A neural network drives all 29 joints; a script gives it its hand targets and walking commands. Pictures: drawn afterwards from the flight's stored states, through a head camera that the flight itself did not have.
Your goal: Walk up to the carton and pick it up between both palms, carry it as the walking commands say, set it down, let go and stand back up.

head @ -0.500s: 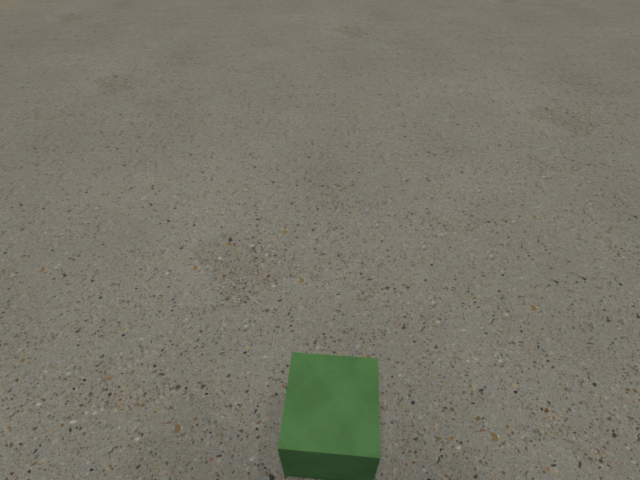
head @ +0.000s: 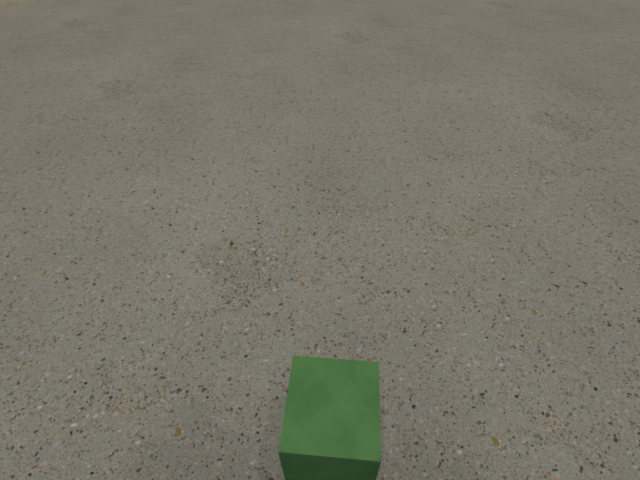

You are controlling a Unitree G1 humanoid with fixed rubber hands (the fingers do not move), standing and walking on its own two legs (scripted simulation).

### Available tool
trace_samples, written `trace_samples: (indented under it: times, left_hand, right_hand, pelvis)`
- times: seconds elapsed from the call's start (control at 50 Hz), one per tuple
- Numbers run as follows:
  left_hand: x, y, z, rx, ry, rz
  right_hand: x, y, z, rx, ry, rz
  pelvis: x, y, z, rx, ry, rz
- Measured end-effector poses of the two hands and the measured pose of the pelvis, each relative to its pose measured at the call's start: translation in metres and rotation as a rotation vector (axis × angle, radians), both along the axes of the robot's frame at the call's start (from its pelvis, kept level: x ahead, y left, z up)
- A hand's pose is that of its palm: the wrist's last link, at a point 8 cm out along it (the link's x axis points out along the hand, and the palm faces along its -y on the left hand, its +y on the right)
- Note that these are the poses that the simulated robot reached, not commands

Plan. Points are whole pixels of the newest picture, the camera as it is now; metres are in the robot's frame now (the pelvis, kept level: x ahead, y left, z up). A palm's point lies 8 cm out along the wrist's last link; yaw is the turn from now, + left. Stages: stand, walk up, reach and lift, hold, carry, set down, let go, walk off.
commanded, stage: walk up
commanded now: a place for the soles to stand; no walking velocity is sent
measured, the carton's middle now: (332, 420) +0.48 -0.02 -0.65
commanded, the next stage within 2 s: none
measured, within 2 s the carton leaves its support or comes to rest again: neither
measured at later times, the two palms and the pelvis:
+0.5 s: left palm out of the picture +0.07 +0.32 -0.09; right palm out of the picture +0.09 -0.30 -0.10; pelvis +0.00 +0.00 +0.00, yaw +0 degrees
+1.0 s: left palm out of the picture +0.07 +0.32 -0.09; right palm out of the picture +0.09 -0.30 -0.10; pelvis -0.01 +0.00 +0.00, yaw +0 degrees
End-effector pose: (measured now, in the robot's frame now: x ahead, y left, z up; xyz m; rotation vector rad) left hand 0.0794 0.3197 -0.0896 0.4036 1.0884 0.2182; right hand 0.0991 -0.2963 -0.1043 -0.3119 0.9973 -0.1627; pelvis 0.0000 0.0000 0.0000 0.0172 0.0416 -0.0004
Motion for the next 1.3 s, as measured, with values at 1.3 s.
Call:
trace_samples:
  times: [1.3]
  left_hand:
    - [-0.012,-0.004,0.002,-0.008,0.004,0.001]
  right_hand:
    - [-0.01,-0.001,0.002,0.002,0.005,-0.012]
  pelvis:
    - [-0.006,0.0,0.004,0.002,0.009,-0.004]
